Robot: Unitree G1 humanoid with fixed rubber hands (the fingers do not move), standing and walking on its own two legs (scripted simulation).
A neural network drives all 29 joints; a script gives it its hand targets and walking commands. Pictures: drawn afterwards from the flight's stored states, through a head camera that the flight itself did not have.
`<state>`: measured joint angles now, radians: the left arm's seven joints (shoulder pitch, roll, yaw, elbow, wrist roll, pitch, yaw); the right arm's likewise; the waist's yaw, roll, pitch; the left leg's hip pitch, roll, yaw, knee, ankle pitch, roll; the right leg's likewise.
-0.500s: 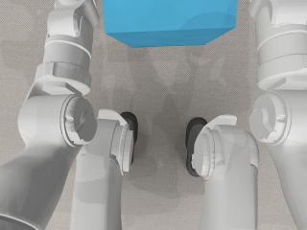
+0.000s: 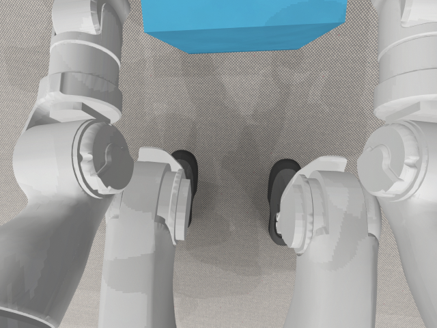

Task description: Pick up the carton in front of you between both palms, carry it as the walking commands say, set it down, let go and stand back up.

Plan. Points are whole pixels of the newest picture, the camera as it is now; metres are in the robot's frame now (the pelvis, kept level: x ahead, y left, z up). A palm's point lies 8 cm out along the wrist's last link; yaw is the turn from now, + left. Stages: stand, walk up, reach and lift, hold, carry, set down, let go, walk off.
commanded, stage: set down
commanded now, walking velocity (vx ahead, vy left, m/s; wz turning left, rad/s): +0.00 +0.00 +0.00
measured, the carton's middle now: out of the picture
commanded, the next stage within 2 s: let go in 1.34 s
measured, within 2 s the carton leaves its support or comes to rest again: neither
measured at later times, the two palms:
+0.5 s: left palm out of the picture +0.57 +0.17 -0.11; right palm out of the picture +0.60 -0.20 -0.11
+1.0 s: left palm out of the picture +0.57 +0.18 +0.04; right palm out of the picture +0.60 -0.21 +0.04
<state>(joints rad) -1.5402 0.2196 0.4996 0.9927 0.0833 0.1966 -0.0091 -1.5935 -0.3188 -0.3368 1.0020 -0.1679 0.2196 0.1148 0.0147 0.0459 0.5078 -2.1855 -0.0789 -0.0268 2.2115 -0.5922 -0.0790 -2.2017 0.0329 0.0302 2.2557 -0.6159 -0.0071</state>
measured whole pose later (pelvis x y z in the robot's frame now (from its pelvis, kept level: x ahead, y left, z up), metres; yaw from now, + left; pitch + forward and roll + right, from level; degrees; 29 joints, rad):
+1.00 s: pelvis +0.02 +0.00 +0.15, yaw -1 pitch +48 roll +3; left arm -1.31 0.24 0.31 0.81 -0.09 0.22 0.14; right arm -1.45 -0.45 -0.17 1.00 0.04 0.23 0.00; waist 0.06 0.00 0.05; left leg -2.01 -0.04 -0.03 1.65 -0.48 -0.05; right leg -2.03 0.04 0.04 1.68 -0.50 0.01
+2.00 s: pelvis +0.10 +0.01 +0.38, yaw -3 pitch +25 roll +0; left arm -0.19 0.17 0.14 0.55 0.02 0.03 -0.07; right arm -0.27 -0.20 -0.18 0.61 -0.05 0.03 0.03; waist 0.04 0.02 -0.07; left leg -0.85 -0.02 -0.03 0.69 -0.28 -0.01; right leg -0.85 0.02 0.06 0.69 -0.28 0.01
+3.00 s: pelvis +0.14 +0.01 +0.40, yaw -3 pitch +0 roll +0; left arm 0.20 0.32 0.06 0.63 0.04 0.04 0.01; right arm 0.21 -0.32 -0.05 0.65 -0.04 0.03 0.00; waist 0.00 -0.01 0.01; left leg -0.21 -0.01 -0.04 0.54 -0.33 0.00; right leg -0.20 0.02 0.05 0.52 -0.32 0.01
